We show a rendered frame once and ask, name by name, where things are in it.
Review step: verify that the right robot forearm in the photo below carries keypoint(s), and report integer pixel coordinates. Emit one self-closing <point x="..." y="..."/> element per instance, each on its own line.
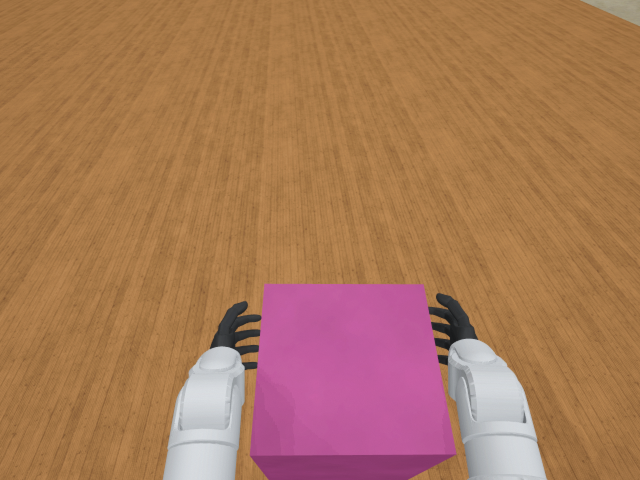
<point x="494" y="417"/>

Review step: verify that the carton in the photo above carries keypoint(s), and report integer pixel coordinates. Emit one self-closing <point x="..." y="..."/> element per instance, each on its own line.
<point x="348" y="384"/>

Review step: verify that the robot left hand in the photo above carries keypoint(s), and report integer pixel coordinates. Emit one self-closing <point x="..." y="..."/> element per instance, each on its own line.
<point x="227" y="337"/>

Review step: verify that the robot right hand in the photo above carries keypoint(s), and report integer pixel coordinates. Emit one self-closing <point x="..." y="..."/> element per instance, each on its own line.
<point x="459" y="328"/>

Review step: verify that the left robot forearm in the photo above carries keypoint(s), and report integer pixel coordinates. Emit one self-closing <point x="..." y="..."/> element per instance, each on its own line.
<point x="205" y="430"/>

